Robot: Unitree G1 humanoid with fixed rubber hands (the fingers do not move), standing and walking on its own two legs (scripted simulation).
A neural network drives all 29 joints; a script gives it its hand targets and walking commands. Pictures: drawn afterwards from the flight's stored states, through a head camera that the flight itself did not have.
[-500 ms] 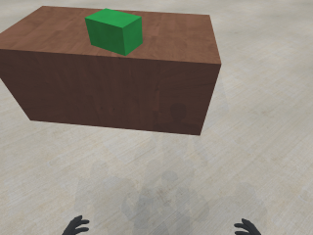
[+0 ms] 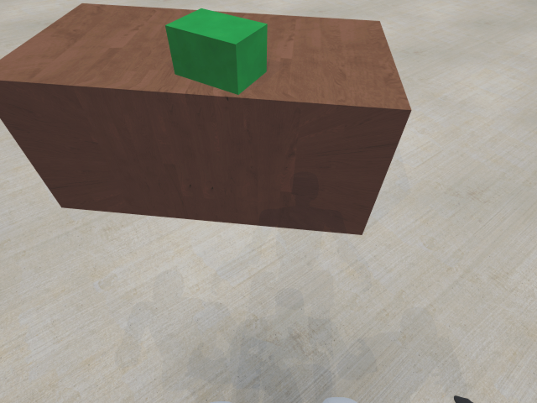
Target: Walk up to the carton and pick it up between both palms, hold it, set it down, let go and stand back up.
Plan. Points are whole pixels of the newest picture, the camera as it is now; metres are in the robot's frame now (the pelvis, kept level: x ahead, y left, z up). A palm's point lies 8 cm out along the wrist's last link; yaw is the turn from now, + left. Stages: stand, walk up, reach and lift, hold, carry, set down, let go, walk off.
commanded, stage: walk up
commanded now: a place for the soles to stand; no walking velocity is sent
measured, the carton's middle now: (219, 50) +1.14 +0.17 +0.00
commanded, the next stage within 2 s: none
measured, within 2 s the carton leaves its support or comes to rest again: neither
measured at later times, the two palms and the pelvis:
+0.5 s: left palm (61, 389) +0.17 +0.32 -0.08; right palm out of the picture +0.14 -0.29 -0.11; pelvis +0.09 +0.02 +0.00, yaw -2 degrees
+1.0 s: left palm (73, 336) +0.25 +0.34 -0.10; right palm out of the picture +0.15 -0.26 -0.11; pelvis +0.15 +0.05 -0.01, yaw -5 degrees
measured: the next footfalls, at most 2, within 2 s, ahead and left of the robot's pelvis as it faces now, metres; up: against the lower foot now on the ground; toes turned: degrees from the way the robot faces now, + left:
right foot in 0.36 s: +0.23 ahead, -0.09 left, +0.00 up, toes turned -2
left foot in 0.70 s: +0.19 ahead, +0.19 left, +0.00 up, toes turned +0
